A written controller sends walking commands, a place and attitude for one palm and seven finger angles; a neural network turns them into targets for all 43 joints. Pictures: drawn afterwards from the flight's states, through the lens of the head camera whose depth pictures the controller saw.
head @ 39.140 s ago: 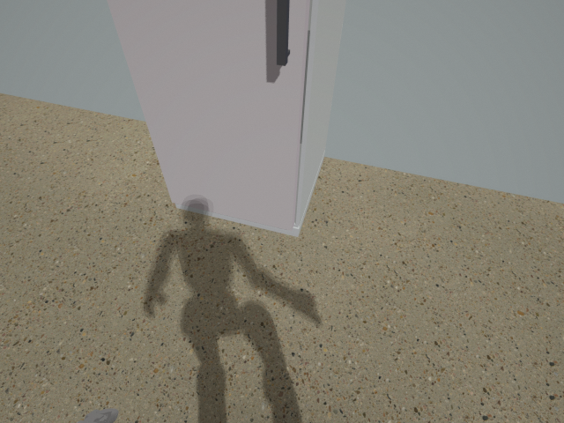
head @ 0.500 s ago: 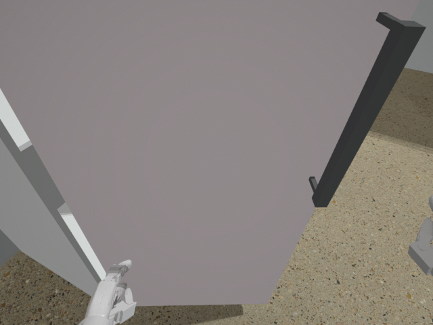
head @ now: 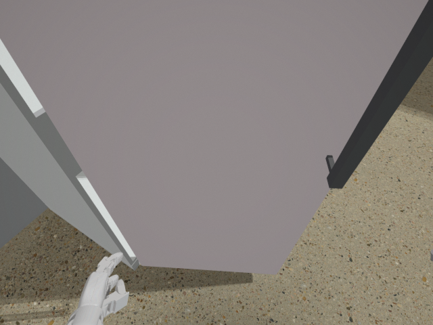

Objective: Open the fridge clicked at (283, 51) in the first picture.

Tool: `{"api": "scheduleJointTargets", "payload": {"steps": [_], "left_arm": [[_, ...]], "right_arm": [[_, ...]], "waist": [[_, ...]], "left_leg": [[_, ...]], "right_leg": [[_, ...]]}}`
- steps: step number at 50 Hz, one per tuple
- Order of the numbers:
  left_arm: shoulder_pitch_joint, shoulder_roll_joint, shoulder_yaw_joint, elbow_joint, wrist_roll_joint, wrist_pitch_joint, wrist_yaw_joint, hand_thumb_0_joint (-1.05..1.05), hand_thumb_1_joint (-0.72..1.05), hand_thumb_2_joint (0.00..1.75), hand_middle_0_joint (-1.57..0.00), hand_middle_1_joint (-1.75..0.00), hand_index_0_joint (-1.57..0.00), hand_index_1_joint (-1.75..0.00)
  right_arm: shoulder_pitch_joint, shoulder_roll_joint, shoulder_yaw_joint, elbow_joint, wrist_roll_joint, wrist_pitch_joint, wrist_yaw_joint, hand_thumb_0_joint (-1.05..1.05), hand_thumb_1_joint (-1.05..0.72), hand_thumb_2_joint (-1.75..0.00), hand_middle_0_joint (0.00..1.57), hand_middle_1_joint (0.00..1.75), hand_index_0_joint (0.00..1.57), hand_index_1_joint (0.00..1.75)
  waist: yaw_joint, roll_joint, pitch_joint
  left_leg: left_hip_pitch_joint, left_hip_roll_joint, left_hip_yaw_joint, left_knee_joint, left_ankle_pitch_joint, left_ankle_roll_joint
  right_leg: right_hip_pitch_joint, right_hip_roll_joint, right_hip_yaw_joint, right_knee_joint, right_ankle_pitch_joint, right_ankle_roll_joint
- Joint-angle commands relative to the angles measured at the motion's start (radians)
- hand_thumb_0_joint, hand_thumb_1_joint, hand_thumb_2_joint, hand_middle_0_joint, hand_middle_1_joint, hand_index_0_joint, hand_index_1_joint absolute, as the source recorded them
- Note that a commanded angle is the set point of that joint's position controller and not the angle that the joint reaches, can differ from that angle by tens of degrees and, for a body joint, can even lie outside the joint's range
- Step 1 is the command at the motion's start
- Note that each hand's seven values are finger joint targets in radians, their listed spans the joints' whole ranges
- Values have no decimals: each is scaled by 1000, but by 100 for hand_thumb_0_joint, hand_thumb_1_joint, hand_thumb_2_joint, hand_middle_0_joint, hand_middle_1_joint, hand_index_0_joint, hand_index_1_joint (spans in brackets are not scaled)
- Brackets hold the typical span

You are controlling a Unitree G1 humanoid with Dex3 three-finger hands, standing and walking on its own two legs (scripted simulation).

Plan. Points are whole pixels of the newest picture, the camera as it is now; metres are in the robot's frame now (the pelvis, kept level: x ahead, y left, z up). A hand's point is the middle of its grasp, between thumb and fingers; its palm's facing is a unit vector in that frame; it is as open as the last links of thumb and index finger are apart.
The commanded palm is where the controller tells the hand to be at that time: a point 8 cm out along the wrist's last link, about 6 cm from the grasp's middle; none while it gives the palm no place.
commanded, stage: step back with the hand held close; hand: right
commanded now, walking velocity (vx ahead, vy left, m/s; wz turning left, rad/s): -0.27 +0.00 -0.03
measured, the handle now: (370, 105) +0.38 -0.20 +0.24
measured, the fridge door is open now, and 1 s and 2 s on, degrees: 62 62 62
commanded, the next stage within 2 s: stop stepping back and stand still in 0.90 s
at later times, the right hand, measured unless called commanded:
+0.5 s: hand out of the picture +0.12 -0.28 +0.16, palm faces +0.48 +0.73 -0.49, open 7.4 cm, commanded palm +0.05 -0.31 +0.18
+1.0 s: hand out of the picture +0.03 -0.26 +0.17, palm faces +0.38 +0.83 -0.41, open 7.4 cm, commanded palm -0.03 -0.30 +0.18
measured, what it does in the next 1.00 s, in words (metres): walks backwards: left foot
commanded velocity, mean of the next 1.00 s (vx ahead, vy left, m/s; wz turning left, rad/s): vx -0.34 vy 0.00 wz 0.03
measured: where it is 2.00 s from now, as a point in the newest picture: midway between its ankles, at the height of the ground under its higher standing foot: outside the picture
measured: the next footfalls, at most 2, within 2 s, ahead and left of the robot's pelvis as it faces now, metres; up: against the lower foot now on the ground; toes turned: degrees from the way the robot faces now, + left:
left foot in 0.98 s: -0.23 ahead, +0.14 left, +0.00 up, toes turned +3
right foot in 1.14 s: -0.11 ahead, -0.09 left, +0.00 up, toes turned +3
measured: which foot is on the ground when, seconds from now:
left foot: down 0.00-0.68, up 0.70-0.96, down 0.98-1.00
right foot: down 0.00-0.98, up 1.00-1.00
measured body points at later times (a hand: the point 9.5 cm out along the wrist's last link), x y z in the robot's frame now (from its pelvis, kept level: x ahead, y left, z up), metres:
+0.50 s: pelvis -0.07 +0.00 -0.02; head -0.05 -0.02 +0.43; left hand +0.12 +0.23 -0.09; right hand +0.09 -0.31 +0.19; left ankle -0.02 +0.14 -0.74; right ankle +0.04 -0.11 -0.74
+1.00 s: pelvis -0.18 -0.01 -0.01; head -0.15 -0.04 +0.44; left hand +0.01 +0.21 -0.07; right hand +0.00 -0.30 +0.19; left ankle -0.27 +0.14 -0.74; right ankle -0.02 -0.10 -0.74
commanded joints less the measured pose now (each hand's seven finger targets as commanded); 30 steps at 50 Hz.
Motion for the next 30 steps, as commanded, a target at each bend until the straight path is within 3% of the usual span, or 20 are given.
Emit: {"api": "scheduleJointTargets", "payload": {"steps": [1, 3, 6, 9, 12, 13, 14, 17, 18, 20, 22, 24, 25, 27, 28, 30], "left_arm": [[-83, 121, 42, -169, -7, -68, 9, 0, 90, 90, -20, -30, -20, -30], [-85, 131, 45, -167, -5, -77, 11, 0, 90, 90, -20, -30, -20, -30], [-71, 129, 45, -165, -10, -89, 7, 0, 90, 90, -20, -30, -20, -30], [-52, 126, 45, -149, -7, -103, 6, 0, 90, 90, -20, -30, -20, -30], [-49, 129, 43, -135, -3, -116, 8, 0, 90, 90, -20, -30, -20, -30], [-54, 137, 46, -134, 1, -121, 12, 0, 90, 90, -20, -30, -20, -30], [-53, 130, 41, -135, -1, -126, 12, 0, 90, 90, -20, -30, -20, -30], [-62, 144, 46, -146, -3, -142, 14, 0, 90, 90, -20, -30, -20, -30], [-72, 144, 48, -150, -2, -150, 15, 0, 90, 90, -20, -30, -20, -30], [-69, 135, 50, -151, 1, -158, 10, 0, 90, 90, -20, -30, -20, -30], [-67, 140, 54, -147, 9, -158, 2, 0, 90, 90, -20, -30, -20, -30], [-50, 115, 49, -134, 12, -161, -9, 0, 90, 90, -20, -30, -20, -30], [-35, 103, 55, -121, 4, -158, -12, 0, 90, 90, -20, -30, -20, -30], [-21, 94, 63, -94, 2, -142, -15, 0, 90, 90, -20, -30, -20, -30], [-30, 92, 63, -84, 10, -133, -16, 0, 90, 90, -20, -30, -20, -30], [-50, 74, 47, -87, 13, -119, -15, 0, 90, 90, -20, -30, -20, -30]], "right_arm": [[-22, -161, -151, -207, 0, -82, -38, 0, -90, -90, 20, 30, 20, 30], [-32, -169, -166, -200, -8, -92, -39, 0, -90, -90, 20, 30, 20, 30], [-52, -153, -151, -192, -17, -104, -41, 0, -90, -90, 20, 30, 20, 30], [-67, -155, -145, -203, -19, -118, -48, 0, -90, -90, 20, 30, 20, 30], [-92, -162, -139, -227, -23, -135, -58, 0, -90, -90, 20, 30, 20, 30], [-106, -184, -158, -244, -26, -137, -62, 0, -90, -90, 20, 30, 20, 30], [-100, -161, -145, -234, -26, -140, -63, 0, -90, -90, 20, 30, 20, 30], [-88, -153, -161, -232, -42, -150, -60, 0, -90, -90, 20, 30, 20, 30], [-82, -173, -186, -233, -46, -151, -58, 0, -90, -90, 20, 30, 20, 30], [-63, -165, -190, -242, -49, -156, -51, 0, -90, -90, 20, 30, 20, 30], [-64, -166, -199, -227, -54, -162, -39, 0, -90, -90, 20, 30, 20, 30], [-57, -185, -197, -260, -29, -175, -38, 0, -90, -90, 20, 30, 20, 30], [-69, -182, -174, -279, -20, -175, -37, 0, -90, -90, 20, 30, 20, 30], [-71, -203, -174, -271, -12, -169, -51, 0, -90, -90, 20, 30, 20, 30], [-72, -208, -180, -273, -12, -161, -58, 0, -90, -90, 20, 30, 20, 30], [-93, -196, -165, -253, -15, -148, -59, 0, -90, -90, 20, 30, 20, 30]], "waist": [[-8, -83, -177], [-6, -86, -152], [0, -32, -115], [9, 11, -103], [14, -17, -98], [14, -51, -99], [15, -79, -89], [1, -180, -120], [-5, -207, -144], [-9, -182, -151], [-7, -148, -65], [8, -40, -124], [13, 69, -185], [16, 180, -188], [17, 162, -183], [25, 158, -130]], "left_leg": [[90, -17, 27, 20, 127, 18], [124, -22, 15, 26, 79, 19], [85, -4, -21, -27, -54, 25], [-33, 22, -40, -99, -186, 41], [-119, 28, -33, -112, -269, 48], [-108, 13, -27, -97, -269, 43], [-75, -6, -11, -61, -255, 36], [159, -84, 21, 167, -89, 19], [208, -96, 20, 233, -20, 17], [252, -92, -8, 261, 44, 20], [227, -76, -73, 197, -36, 34], [5, 11, -154, 54, 125, 80], [-84, 65, -199, -19, 107, 92], [-257, 200, -290, -151, -16, 156], [-284, 226, -308, -151, 44, 182], [-241, 188, -224, -79, 168, 145]], "right_leg": [[-12, -74, 68, -111, 60, -40], [-107, -77, 82, -140, -117, -52], [-175, -59, 76, -109, -279, -52], [-103, -39, 67, -51, -273, -38], [-58, -40, 78, -23, -280, -29], [-66, -50, 90, -51, -297, -35], [-109, -70, 119, -97, -333, -44], [-313, -150, 224, -250, -484, -87], [-339, -171, 250, -267, -480, -104], [-399, -173, 233, -214, -459, -119], [-511, -144, 198, -149, -528, -116], [-214, -63, 110, 7, -235, -51], [-74, -26, 48, 120, -140, -16], [57, 30, -9, 327, -147, 25], [71, 28, -4, 369, -135, 29], [42, 3, 16, 219, -113, 19]]}}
